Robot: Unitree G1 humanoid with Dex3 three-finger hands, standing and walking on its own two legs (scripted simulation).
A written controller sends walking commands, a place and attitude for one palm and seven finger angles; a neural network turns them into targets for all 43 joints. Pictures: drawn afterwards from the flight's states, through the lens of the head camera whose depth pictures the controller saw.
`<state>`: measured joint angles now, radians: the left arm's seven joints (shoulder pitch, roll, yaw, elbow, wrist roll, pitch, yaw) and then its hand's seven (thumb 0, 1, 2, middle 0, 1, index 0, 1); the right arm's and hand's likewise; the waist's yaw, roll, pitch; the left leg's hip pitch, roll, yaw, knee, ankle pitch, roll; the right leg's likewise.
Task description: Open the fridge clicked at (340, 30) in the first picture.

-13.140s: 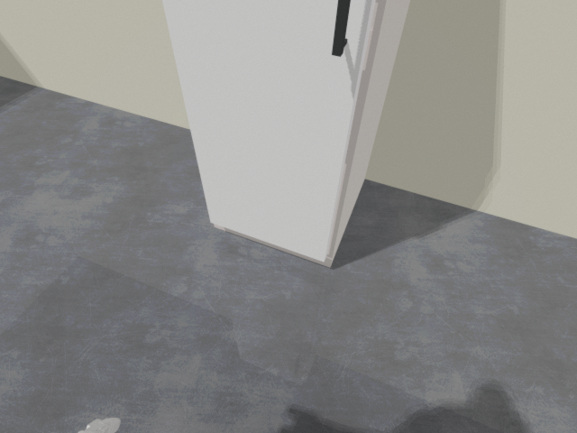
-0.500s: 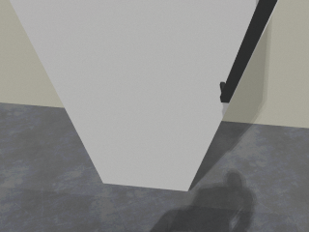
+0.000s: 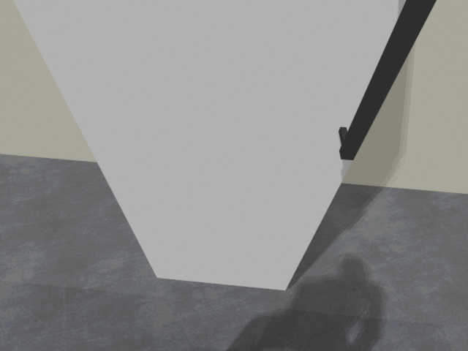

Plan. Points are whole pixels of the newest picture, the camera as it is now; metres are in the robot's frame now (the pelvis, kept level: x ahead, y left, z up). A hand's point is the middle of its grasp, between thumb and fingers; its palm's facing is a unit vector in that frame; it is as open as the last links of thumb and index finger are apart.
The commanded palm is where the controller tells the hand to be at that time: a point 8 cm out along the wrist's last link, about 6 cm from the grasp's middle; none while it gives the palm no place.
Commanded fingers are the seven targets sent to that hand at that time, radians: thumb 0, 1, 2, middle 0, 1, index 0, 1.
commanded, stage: look again from close up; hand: right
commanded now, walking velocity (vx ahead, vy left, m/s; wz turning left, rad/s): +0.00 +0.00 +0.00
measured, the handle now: (372, 82) +0.41 -0.15 +0.27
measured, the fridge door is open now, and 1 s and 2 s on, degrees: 0 0 0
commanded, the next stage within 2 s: raise the hand to about handle height in 0.12 s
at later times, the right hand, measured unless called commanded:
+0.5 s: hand (354, 298) +0.20 -0.16 +0.04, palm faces +0.07 +1.00 -0.03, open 7.8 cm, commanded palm +0.12 -0.23 -0.01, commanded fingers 0.00 -0.55 -0.75 0.23 0.53 0.23 0.53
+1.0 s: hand (410, 295) +0.20 -0.22 +0.09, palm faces +0.07 +0.99 -0.08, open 10.8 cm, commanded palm +0.14 -0.26 +0.10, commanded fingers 0.00 0.03 -0.50 0.27 0.90 0.27 0.90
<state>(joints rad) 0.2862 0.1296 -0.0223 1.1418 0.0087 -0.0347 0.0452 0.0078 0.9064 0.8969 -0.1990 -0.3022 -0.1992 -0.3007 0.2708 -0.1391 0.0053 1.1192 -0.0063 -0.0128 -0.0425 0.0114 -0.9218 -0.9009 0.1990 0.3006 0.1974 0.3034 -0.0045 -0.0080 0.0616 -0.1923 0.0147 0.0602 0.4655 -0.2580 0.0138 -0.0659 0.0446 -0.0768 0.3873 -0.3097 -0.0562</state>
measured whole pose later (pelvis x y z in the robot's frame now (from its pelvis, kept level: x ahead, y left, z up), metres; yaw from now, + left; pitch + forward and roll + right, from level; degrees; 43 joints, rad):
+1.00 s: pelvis -0.03 +0.02 -0.02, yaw -2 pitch +2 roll +1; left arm 0.28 0.21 -0.10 0.62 -0.05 -0.29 0.07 0.02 0.90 0.90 -0.21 -0.30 -0.21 -0.30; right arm 0.23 -0.35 -0.32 0.00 0.36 -0.13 0.33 0.01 -0.18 -0.60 0.25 0.76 0.25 0.76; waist -0.01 -0.05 -0.05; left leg -0.39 -0.01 0.12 0.64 -0.29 0.05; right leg -0.33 -0.01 -0.02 0.68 -0.39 -0.02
